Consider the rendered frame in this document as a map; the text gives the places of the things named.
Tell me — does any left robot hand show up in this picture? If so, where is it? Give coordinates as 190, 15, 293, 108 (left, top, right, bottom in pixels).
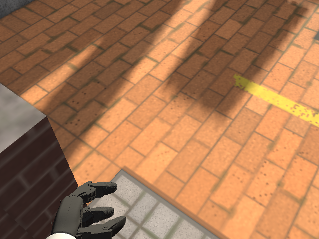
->
51, 181, 127, 239

